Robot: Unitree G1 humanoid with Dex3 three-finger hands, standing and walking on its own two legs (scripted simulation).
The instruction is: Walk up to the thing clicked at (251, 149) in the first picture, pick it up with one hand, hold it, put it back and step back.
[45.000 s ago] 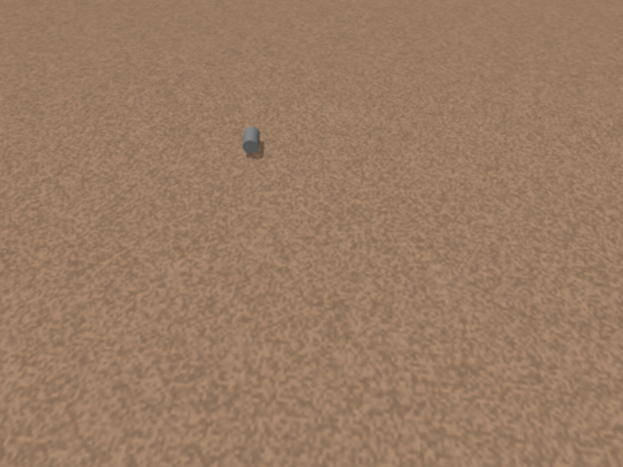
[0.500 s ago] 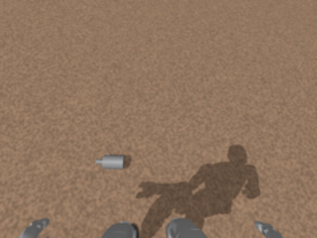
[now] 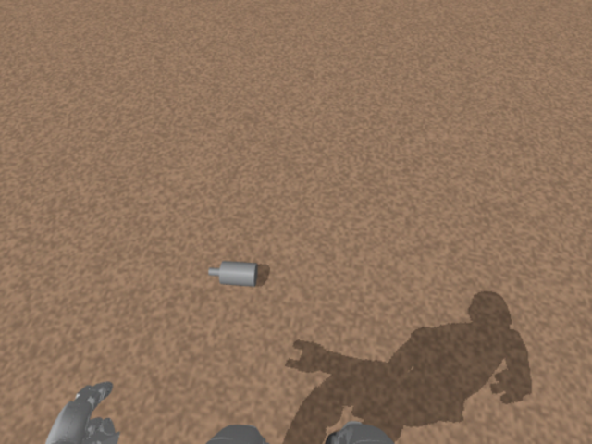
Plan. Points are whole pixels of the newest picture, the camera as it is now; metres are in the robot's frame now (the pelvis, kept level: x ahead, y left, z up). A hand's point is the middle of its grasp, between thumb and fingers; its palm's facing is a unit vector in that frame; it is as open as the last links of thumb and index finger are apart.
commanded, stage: step back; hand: left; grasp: from above
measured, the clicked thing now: (232, 273) +0.67 +0.24 -0.72
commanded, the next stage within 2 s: none
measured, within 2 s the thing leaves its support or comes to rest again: neither
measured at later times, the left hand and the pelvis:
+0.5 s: hand out of the picture -0.10 +0.24 -0.14, palm faces -0.06 -0.91 -0.41, open 7.4 cm; pelvis -0.18 -0.02 -0.01, yaw -3 degrees
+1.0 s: hand out of the picture -0.26 +0.25 -0.15, palm faces -0.01 -0.93 -0.38, open 7.4 cm; pelvis -0.36 -0.02 +0.00, yaw -1 degrees
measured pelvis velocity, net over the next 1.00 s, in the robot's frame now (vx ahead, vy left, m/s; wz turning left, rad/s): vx -0.36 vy -0.02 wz -0.02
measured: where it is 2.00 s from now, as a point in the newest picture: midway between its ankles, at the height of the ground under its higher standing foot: outside the picture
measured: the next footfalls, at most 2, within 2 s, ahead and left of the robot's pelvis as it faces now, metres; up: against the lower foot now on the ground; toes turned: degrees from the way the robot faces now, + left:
left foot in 0.04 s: +0.01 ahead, +0.12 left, +0.00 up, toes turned -2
right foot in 0.40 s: -0.15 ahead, -0.15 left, +0.00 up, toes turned -1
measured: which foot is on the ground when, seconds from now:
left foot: up 0.00-0.02, down 0.04-0.44, up 0.46-0.74, down 0.76-1.00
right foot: down 0.00-0.06, up 0.08-0.38, down 0.40-0.76, up 0.78-1.00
